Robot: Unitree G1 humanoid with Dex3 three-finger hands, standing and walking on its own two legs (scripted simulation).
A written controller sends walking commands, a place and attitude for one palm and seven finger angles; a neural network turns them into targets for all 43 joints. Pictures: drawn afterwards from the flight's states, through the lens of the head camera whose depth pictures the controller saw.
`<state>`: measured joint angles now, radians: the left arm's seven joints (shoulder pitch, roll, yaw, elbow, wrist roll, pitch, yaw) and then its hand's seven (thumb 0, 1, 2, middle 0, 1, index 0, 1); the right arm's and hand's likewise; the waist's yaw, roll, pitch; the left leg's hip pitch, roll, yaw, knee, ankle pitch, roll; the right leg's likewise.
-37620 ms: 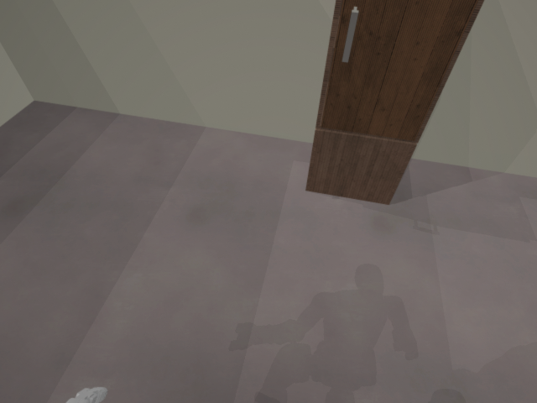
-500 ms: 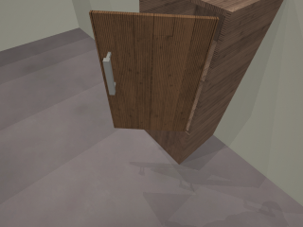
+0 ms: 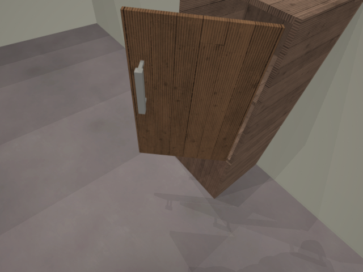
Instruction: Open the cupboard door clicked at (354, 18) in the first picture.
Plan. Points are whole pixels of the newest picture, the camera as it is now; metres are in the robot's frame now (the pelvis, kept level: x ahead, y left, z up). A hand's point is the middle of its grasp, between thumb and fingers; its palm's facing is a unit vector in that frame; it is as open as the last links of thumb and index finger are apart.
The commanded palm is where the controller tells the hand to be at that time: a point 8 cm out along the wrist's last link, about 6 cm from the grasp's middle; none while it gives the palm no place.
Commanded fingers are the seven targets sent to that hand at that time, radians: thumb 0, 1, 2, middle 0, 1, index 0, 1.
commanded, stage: come to a stop and stand still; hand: left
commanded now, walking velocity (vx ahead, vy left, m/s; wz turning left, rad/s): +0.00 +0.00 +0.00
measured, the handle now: (142, 88) +0.59 +0.15 +0.04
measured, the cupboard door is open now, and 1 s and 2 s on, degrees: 47 47 47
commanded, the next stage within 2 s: look again from close up in 1.52 s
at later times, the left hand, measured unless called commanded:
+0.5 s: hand out of the picture -0.03 +0.17 -0.17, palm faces -0.03 -0.97 -0.25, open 7.4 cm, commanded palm none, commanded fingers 0.00 0.90 0.90 -0.20 -0.30 -0.20 -0.30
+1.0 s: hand out of the picture +0.00 +0.15 -0.17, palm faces -0.05 -0.98 -0.21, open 7.4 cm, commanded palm none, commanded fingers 0.00 0.90 0.90 -0.20 -0.30 -0.20 -0.30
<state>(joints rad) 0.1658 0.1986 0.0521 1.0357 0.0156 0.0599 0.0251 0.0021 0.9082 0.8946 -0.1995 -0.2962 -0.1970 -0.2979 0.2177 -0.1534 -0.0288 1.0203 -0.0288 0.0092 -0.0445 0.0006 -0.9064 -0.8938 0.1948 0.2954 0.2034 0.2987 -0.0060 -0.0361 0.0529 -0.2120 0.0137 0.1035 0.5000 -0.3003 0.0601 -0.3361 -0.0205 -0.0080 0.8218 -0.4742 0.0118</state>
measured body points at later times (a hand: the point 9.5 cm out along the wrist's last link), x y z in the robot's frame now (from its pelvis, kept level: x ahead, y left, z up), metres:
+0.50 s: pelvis -0.05 -0.02 +0.00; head -0.04 -0.04 +0.45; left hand -0.03 +0.22 -0.15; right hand -0.01 -0.25 -0.17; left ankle -0.02 +0.08 -0.74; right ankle -0.05 -0.14 -0.74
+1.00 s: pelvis -0.03 -0.03 +0.00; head -0.01 -0.03 +0.45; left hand +0.01 +0.20 -0.16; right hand -0.02 -0.27 -0.16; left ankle -0.02 +0.08 -0.74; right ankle -0.05 -0.14 -0.74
